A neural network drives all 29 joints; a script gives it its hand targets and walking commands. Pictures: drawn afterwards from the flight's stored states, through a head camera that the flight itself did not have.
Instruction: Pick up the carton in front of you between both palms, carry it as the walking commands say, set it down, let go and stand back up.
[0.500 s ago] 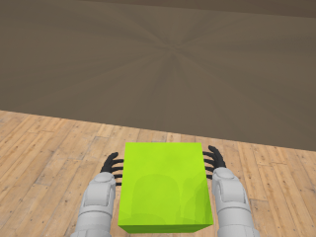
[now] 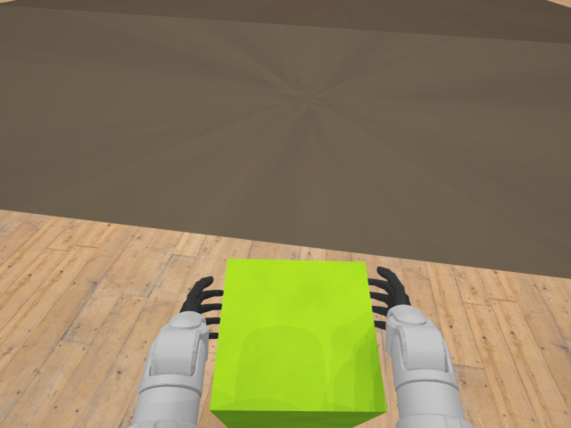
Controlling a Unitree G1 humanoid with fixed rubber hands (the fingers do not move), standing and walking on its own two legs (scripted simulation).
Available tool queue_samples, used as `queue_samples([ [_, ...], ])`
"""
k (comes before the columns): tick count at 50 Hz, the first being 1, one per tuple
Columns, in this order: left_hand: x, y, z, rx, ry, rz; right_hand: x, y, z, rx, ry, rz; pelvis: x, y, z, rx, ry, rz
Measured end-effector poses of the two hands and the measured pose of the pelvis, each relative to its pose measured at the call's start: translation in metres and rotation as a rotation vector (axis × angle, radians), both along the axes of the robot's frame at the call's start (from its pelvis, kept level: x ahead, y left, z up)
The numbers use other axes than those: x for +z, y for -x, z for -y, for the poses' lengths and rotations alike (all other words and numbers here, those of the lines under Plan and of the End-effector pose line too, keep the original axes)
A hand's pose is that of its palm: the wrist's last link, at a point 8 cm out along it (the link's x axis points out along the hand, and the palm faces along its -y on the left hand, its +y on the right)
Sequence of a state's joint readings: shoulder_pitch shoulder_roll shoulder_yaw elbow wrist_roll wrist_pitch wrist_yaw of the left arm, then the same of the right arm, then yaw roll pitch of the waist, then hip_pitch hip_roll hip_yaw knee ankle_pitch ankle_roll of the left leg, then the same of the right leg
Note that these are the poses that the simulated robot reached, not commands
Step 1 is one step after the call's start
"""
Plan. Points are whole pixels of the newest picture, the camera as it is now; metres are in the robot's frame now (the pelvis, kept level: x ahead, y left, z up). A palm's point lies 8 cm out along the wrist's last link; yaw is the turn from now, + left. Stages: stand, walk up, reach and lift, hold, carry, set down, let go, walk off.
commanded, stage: carry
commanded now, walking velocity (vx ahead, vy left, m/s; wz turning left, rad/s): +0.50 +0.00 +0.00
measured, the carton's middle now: (292, 350) +0.29 +0.00 -0.06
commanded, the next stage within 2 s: none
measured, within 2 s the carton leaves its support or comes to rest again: neither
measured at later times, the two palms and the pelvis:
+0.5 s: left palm (222, 246) +0.39 +0.11 +0.08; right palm (401, 246) +0.39 -0.17 +0.09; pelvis +0.13 -0.02 +0.00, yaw -3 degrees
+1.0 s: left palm (251, 158) +0.70 +0.09 +0.07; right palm (374, 159) +0.69 -0.19 +0.07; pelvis +0.43 -0.04 -0.02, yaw -4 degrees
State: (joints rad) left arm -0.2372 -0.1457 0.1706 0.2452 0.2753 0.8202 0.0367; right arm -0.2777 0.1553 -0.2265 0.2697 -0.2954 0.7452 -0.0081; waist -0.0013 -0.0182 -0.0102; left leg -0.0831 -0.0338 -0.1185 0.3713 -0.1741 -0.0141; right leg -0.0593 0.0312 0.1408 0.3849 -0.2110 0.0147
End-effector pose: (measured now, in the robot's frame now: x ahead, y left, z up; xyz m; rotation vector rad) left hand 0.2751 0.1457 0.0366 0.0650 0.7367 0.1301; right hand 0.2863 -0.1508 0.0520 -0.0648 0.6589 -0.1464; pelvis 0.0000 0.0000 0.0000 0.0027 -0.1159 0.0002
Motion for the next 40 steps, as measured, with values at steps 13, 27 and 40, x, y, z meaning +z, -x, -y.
queue_samples([
  [13, 0.029, -0.036, 0.028, 0.028, -0.016, 0.037, 0.024, -0.028, 0.021, -0.086, 0.001, 0.037, -0.006, -0.034, 0.019, 0.016, -0.009, -0.151],
  [27, 0.044, -0.132, 0.041, 0.045, -0.011, -0.036, 0.038, -0.118, 0.033, -0.123, -0.030, -0.020, -0.004, -0.147, 0.027, -0.049, 0.006, -0.219],
  [40, 0.043, -0.274, 0.057, 0.124, -0.001, -0.052, 0.046, -0.284, 0.045, -0.072, -0.021, -0.026, -0.002, -0.289, 0.058, 0.004, -0.018, -0.237],
])
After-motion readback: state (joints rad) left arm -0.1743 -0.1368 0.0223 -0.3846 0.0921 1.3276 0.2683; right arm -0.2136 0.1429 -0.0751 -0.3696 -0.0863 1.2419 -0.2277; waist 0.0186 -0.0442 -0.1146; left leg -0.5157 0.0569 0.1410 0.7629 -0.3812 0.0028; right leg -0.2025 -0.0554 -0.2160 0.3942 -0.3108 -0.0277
